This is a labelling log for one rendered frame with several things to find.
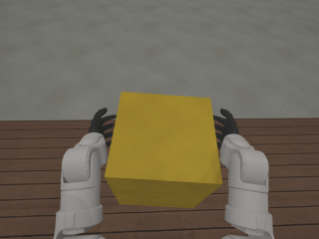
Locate carton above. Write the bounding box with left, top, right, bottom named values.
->
left=104, top=92, right=223, bottom=208

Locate left robot hand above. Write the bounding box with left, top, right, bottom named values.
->
left=89, top=108, right=117, bottom=147

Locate right robot forearm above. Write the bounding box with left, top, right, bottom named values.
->
left=219, top=133, right=274, bottom=239

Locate right robot hand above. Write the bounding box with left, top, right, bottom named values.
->
left=213, top=109, right=239, bottom=149

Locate left robot forearm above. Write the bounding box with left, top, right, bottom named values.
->
left=53, top=132, right=108, bottom=239

